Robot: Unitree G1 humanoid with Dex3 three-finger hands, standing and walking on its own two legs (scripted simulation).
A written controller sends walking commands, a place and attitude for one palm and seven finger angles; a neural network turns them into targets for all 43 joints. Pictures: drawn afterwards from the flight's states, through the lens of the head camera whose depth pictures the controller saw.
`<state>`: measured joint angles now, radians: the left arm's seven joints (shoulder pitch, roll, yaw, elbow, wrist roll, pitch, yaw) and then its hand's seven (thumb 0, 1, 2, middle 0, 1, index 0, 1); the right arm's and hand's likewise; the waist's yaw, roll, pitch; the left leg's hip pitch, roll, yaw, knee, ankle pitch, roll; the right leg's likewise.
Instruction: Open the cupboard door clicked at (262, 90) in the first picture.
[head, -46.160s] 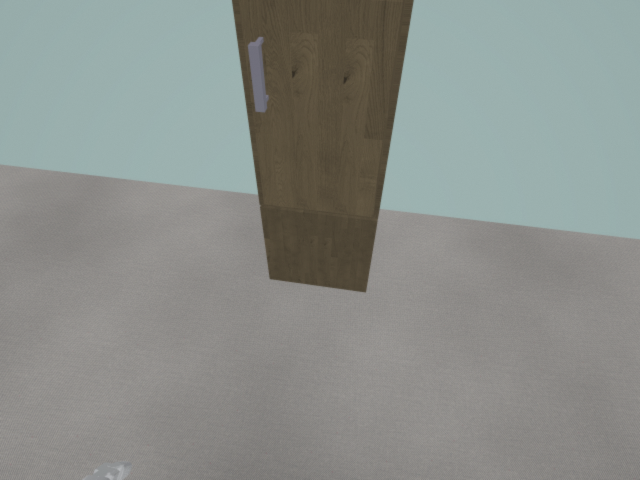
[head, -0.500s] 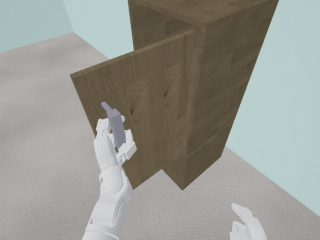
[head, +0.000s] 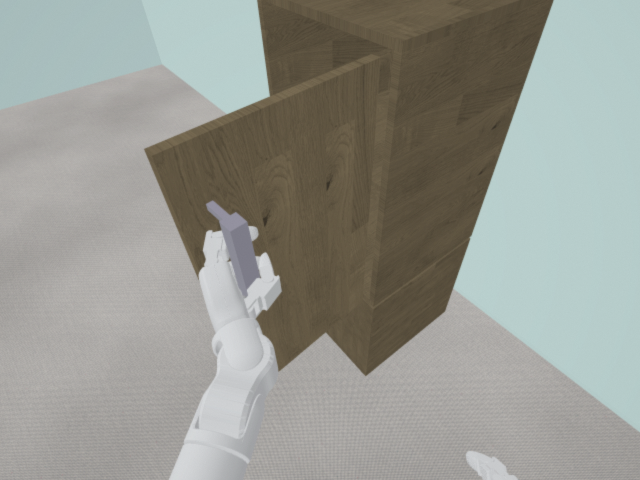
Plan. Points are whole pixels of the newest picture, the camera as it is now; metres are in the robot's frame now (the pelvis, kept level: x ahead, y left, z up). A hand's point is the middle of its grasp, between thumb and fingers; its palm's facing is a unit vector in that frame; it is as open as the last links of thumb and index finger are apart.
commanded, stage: pull the door open along its arc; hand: left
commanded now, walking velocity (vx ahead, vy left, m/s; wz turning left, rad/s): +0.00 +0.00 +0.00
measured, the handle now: (235, 256) +0.37 +0.13 +0.10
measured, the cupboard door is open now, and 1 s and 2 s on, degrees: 95 97 100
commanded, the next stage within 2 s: open thumb and fingers to let go in 0.08 s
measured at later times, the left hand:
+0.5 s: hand (273, 279) +0.33 +0.08 +0.11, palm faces +0.44 -0.90 -0.02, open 8.5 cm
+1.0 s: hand (274, 278) +0.33 +0.08 +0.10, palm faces +0.42 -0.91 -0.02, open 14.5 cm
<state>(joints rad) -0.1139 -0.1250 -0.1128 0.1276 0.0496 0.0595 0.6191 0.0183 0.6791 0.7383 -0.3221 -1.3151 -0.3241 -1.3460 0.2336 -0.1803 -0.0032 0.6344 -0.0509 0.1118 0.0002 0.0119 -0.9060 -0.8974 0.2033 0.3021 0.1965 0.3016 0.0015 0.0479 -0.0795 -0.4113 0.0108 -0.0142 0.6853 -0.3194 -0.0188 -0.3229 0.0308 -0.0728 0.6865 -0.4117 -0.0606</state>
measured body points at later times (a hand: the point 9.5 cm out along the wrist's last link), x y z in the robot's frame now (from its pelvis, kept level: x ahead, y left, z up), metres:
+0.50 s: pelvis -0.01 +0.00 +0.00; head -0.02 -0.01 +0.45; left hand +0.30 +0.13 +0.11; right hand +0.18 -0.20 -0.10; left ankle +0.02 +0.13 -0.72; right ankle -0.03 -0.08 -0.72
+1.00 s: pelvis -0.02 +0.02 +0.00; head -0.02 +0.01 +0.45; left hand +0.31 +0.13 +0.11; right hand +0.14 -0.20 -0.11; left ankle +0.02 +0.13 -0.72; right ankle -0.03 -0.08 -0.72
